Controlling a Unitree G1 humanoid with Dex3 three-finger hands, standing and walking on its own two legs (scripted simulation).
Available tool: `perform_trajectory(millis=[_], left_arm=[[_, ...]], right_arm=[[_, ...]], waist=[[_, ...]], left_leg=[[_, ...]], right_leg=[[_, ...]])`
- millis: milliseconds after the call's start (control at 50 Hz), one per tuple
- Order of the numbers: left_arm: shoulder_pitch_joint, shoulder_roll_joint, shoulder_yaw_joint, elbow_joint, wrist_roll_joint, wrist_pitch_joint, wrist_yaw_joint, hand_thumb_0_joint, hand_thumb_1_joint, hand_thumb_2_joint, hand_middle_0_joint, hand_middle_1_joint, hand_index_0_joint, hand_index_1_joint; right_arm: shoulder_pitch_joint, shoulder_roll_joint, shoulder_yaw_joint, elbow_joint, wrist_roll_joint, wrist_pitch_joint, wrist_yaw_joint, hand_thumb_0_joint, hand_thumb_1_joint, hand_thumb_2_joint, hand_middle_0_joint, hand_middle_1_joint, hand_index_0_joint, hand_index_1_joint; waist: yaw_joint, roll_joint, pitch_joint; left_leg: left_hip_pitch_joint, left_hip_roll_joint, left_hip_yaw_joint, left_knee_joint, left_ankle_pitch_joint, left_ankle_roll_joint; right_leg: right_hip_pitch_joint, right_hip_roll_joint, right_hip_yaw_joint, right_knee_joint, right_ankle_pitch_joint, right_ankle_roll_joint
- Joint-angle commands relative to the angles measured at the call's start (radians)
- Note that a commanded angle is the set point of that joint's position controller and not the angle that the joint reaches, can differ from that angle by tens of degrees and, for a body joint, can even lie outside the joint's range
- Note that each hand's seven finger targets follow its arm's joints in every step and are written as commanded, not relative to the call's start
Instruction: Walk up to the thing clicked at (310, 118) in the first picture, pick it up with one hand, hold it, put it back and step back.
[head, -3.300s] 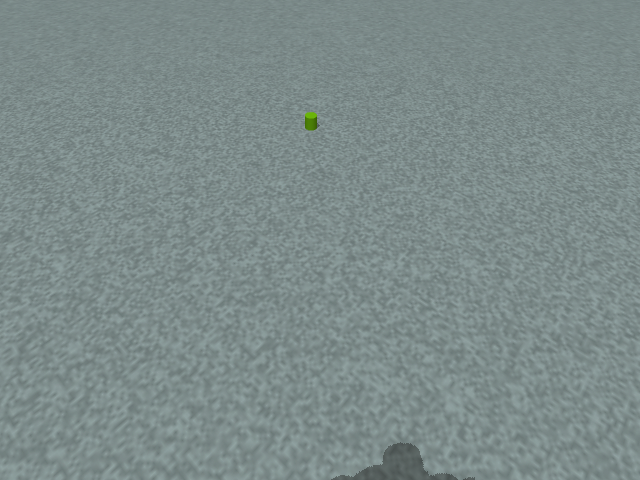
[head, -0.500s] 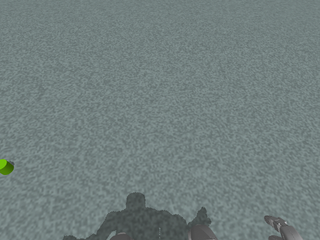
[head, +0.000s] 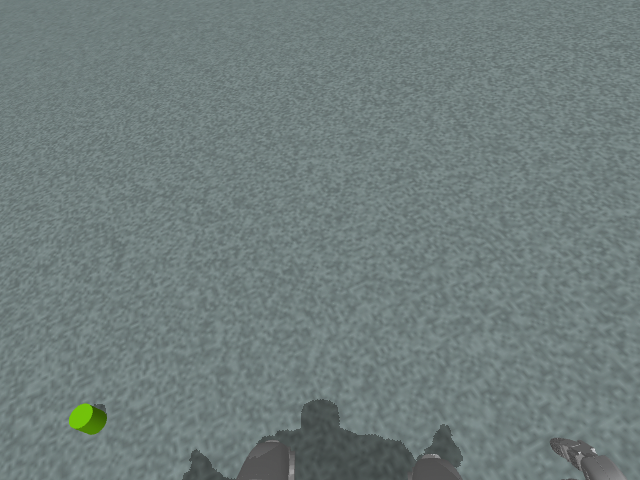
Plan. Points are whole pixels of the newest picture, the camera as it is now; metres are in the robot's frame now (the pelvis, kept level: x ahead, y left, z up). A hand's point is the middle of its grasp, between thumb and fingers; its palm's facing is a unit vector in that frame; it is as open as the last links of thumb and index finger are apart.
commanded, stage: walk up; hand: left
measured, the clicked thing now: (88, 419) +0.42 +0.80 -0.70
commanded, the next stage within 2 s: none
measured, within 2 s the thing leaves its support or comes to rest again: neither
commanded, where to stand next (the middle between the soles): -0.04 +0.73 m, yaw -25 degrees
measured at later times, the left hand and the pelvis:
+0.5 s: hand out of the picture +0.12 +0.51 -0.13, palm faces -0.23 -0.82 -0.51, open 7.4 cm; pelvis -0.01 +0.25 -0.01, yaw -10 degrees
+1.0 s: hand out of the picture +0.10 +0.83 -0.14, palm faces -0.20 -0.76 -0.61, open 7.4 cm; pelvis -0.06 +0.51 -0.02, yaw -14 degrees
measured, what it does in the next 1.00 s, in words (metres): steps to the left: left foot, then right foot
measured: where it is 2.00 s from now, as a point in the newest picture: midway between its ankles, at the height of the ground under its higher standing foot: outside the picture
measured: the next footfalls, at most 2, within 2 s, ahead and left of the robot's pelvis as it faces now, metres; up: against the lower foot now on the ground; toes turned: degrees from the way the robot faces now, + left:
left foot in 0.12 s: +0.06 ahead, +0.27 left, +0.00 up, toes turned -2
right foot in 0.50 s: +0.07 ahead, +0.15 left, +0.00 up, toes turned -13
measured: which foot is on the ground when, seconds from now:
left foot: up 0.00-0.10, down 0.12-0.50, up 0.52-0.84, down 0.86-1.00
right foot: down 0.00-0.14, up 0.16-0.48, down 0.50-0.88, up 0.90-1.00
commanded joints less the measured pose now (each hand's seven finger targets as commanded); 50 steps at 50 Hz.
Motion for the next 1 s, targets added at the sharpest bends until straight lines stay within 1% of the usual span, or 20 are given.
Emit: perform_trajectory(millis=[0, 60, 100, 120, 140, 180, 240, 360, 400, 460, 480, 520, 660, 780, 820, 860, 880, 900, 920, 980], left_arm=[[0.014, 0.411, 0.139, -0.061, 0.017, -0.019, 0.014, 0.0, 0.9, 0.9, -0.2, -0.3, -0.2, -0.3], [0.032, 0.421, 0.139, -0.062, 0.014, -0.018, 0.01, 0.0, 0.9, 0.9, -0.2, -0.3, -0.2, -0.3], [-0.052, 0.393, 0.119, -0.08, 0.006, -0.012, 0.014, 0.0, 0.9, 0.9, -0.2, -0.3, -0.2, -0.3], [-0.063, 0.295, 0.09, -0.079, -0.004, -0.005, 0.02, 0.0, 0.9, 0.9, -0.2, -0.3, -0.2, -0.3], [-0.029, 0.171, 0.054, -0.088, -0.015, -0.001, 0.03, 0.0, 0.9, 0.9, -0.2, -0.3, -0.2, -0.3], [-0.062, 0.263, 0.048, -0.061, -0.019, -0.007, 0.065, 0.0, 0.9, 0.9, -0.2, -0.3, -0.2, -0.3], [0.054, 0.289, 0.072, 0.033, -0.062, 0.0, 0.04, 0.0, 0.9, 0.9, -0.2, -0.3, -0.2, -0.3], [0.086, 0.229, 0.053, 0.006, -0.063, 0.012, 0.025, 0.0, 0.9, 0.9, -0.2, -0.3, -0.2, -0.3], [0.143, 0.224, 0.056, 0.006, -0.062, 0.014, 0.025, 0.0, 0.9, 0.9, -0.2, -0.3, -0.2, -0.3], [0.305, 0.277, 0.088, 0.038, -0.035, 0.002, 0.039, 0.0, 0.9, 0.9, -0.2, -0.3, -0.2, -0.3], [0.279, 0.337, 0.108, 0.005, -0.017, 0.003, 0.044, 0.0, 0.9, 0.9, -0.2, -0.3, -0.2, -0.3], [0.093, 0.357, 0.106, -0.081, -0.022, 0.002, 0.057, 0.0, 0.9, 0.9, -0.2, -0.3, -0.2, -0.3], [0.0, 0.329, 0.103, -0.074, -0.008, -0.011, 0.026, 0.0, 0.9, 0.9, -0.2, -0.3, -0.2, -0.3], [0.032, 0.405, 0.129, -0.061, 0.017, 0.003, 0.013, 0.0, 0.9, 0.9, -0.2, -0.3, -0.2, -0.3], [-0.043, 0.409, 0.123, -0.073, 0.004, 0.009, 0.013, 0.0, 0.9, 0.9, -0.2, -0.3, -0.2, -0.3], [-0.069, 0.242, 0.074, -0.07, -0.012, 0.024, 0.027, 0.0, 0.9, 0.9, -0.2, -0.3, -0.2, -0.3], [-0.068, 0.193, 0.06, -0.082, -0.024, 0.024, 0.047, 0.0, 0.9, 0.9, -0.2, -0.3, -0.2, -0.3], [-0.139, 0.252, 0.063, -0.077, -0.01, 0.016, 0.066, 0.0, 0.9, 0.9, -0.2, -0.3, -0.2, -0.3], [-0.149, 0.291, 0.07, -0.053, -0.017, 0.013, 0.058, 0.0, 0.9, 0.9, -0.2, -0.3, -0.2, -0.3], [0.016, 0.278, 0.08, 0.033, -0.063, 0.024, 0.035, 0.0, 0.9, 0.9, -0.2, -0.3, -0.2, -0.3]], right_arm=[[0.011, -0.17, -0.077, -0.091, -0.003, -0.013, 0.005, 0.0, -0.9, -0.9, 0.2, 0.3, 0.2, 0.3], [0.019, -0.181, -0.086, -0.088, -0.002, -0.024, -0.001, 0.0, -0.9, -0.9, 0.2, 0.3, 0.2, 0.3], [0.186, -0.197, -0.106, -0.041, -0.01, -0.036, -0.013, 0.0, -0.9, -0.9, 0.2, 0.3, 0.2, 0.3], [0.275, -0.218, -0.118, -0.011, -0.027, -0.051, -0.025, 0.0, -0.9, -0.9, 0.2, 0.3, 0.2, 0.3], [0.234, -0.328, -0.13, -0.037, -0.037, -0.064, -0.039, 0.0, -0.9, -0.9, 0.2, 0.3, 0.2, 0.3], [0.061, -0.389, -0.133, -0.076, 0.0, -0.067, -0.059, 0.0, -0.9, -0.9, 0.2, 0.3, 0.2, 0.3], [-0.003, -0.207, -0.088, -0.108, -0.016, -0.071, -0.074, 0.0, -0.9, -0.9, 0.2, 0.3, 0.2, 0.3], [0.059, -0.158, -0.07, -0.141, -0.014, -0.06, -0.074, 0.0, -0.9, -0.9, 0.2, 0.3, 0.2, 0.3], [0.027, -0.153, -0.066, -0.161, -0.015, -0.049, -0.072, 0.0, -0.9, -0.9, 0.2, 0.3, 0.2, 0.3], [-0.016, -0.105, -0.047, -0.2, 0.005, -0.04, -0.06, 0.0, -0.9, -0.9, 0.2, 0.3, 0.2, 0.3], [0.057, -0.079, -0.04, -0.198, 0.013, -0.039, -0.059, 0.0, -0.9, -0.9, 0.2, 0.3, 0.2, 0.3], [0.12, -0.188, -0.079, -0.175, -0.008, -0.009, -0.079, 0.0, -0.9, -0.9, 0.2, 0.3, 0.2, 0.3], [0.076, -0.173, -0.078, -0.108, -0.001, -0.003, -0.028, 0.0, -0.9, -0.9, 0.2, 0.3, 0.2, 0.3], [0.039, -0.167, -0.075, -0.106, 0.013, 0.002, -0.026, 0.0, -0.9, -0.9, 0.2, 0.3, 0.2, 0.3], [0.15, -0.181, -0.089, -0.064, 0.013, -0.008, -0.028, 0.0, -0.9, -0.9, 0.2, 0.3, 0.2, 0.3], [0.311, -0.253, -0.118, -0.01, -0.02, -0.03, -0.042, 0.0, -0.9, -0.9, 0.2, 0.3, 0.2, 0.3], [0.192, -0.357, -0.124, -0.056, -0.015, -0.04, -0.051, 0.0, -0.9, -0.9, 0.2, 0.3, 0.2, 0.3], [0.084, -0.416, -0.127, -0.063, 0.01, -0.038, -0.062, 0.0, -0.9, -0.9, 0.2, 0.3, 0.2, 0.3], [-0.012, -0.358, -0.11, -0.091, 0.01, -0.041, -0.067, 0.0, -0.9, -0.9, 0.2, 0.3, 0.2, 0.3], [-0.058, -0.209, -0.073, -0.1, -0.006, -0.05, -0.086, 0.0, -0.9, -0.9, 0.2, 0.3, 0.2, 0.3]], waist=[[0.004, -0.361, -0.045], [0.016, -0.364, -0.095], [-0.098, -0.286, -0.158], [-0.166, -0.089, -0.151], [-0.133, 0.26, -0.088], [-0.089, 0.261, -0.071], [-0.037, 0.067, -0.057], [-0.059, 0.103, -0.123], [-0.023, 0.088, -0.128], [0.091, -0.143, -0.188], [0.074, -0.356, -0.216], [0.01, -0.217, -0.174], [-0.013, -0.241, -0.049], [0.042, -0.407, -0.08], [-0.031, -0.394, -0.141], [-0.143, 0.035, -0.092], [-0.099, 0.222, -0.041], [-0.1, 0.257, -0.007], [-0.075, 0.16, 0.052], [-0.006, 0.025, 0.047]], left_leg=[[0.085, -0.003, 0.108, -0.185, -0.039, 0.01], [0.14, -0.019, 0.135, -0.303, -0.105, 0.021], [0.371, -0.042, 0.137, -0.497, -0.036, 0.041], [0.438, -0.055, 0.074, -0.686, -0.079, 0.037], [0.42, 0.178, -0.283, -0.818, 0.134, 0.063], [0.262, 0.292, -0.517, -0.911, 0.085, 0.25], [0.38, 0.107, -0.111, -0.682, 0.491, 0.148], [0.456, 0.114, -0.01, -0.661, 0.692, 0.173], [0.358, 0.123, -0.015, -0.647, 0.619, 0.159], [0.092, -0.007, 0.123, -0.321, 0.457, 0.018], [-0.162, -0.091, 0.124, -0.084, -0.162, -0.05], [-0.166, -0.036, -0.056, 0.207, -0.246, -0.069], [0.008, -0.049, 0.038, 0.128, 0.004, 0.005], [0.104, -0.03, 0.132, -0.234, -0.19, 0.016], [0.291, -0.045, 0.165, -0.445, -0.119, 0.04], [0.399, 0.018, -0.058, -0.77, -0.159, 0.061], [0.292, 0.21, -0.369, -0.843, 0.02, 0.124], [0.14, 0.29, -0.55, -0.955, -0.071, 0.238], [0.023, 0.291, -0.505, -0.94, -0.102, 0.273], [0.199, 0.092, -0.128, -0.734, 0.247, 0.132]], right_leg=[[-0.088, -0.109, 0.167, -0.279, -0.239, -0.184], [-0.054, -0.145, 0.225, -0.222, -0.129, -0.197], [-0.174, -0.123, 0.182, -0.03, -0.057, -0.139], [-0.264, 0.01, 0.085, 0.247, -0.068, -0.085], [-0.501, 0.23, -0.034, 0.506, -0.409, -0.032], [-0.42, 0.113, 0.085, 0.602, -0.358, -0.068], [-0.374, 0.111, 0.081, 0.55, -0.198, -0.042], [-0.155, 0.078, -0.04, 0.239, -0.143, -0.027], [-0.003, 0.053, -0.04, 0.09, -0.084, -0.046], [0.428, 0.004, 0.054, -0.236, 0.178, -0.103], [0.575, -0.246, 0.426, -0.239, 0.27, -0.219], [0.314, -0.498, 0.712, -0.339, 0.126, -0.405], [-0.019, -0.132, 0.237, -0.279, -0.185, -0.194], [-0.004, -0.13, 0.249, -0.243, -0.192, -0.192], [-0.078, -0.135, 0.213, -0.175, -0.08, -0.152], [-0.342, 0.109, 0.034, 0.343, -0.187, -0.052], [-0.475, 0.228, 0.03, 0.505, -0.373, -0.02], [-0.397, 0.158, 0.088, 0.589, -0.358, -0.05], [-0.323, 0.122, 0.083, 0.627, -0.298, -0.049], [-0.318, 0.141, 0.099, 0.601, -0.178, -0.046]])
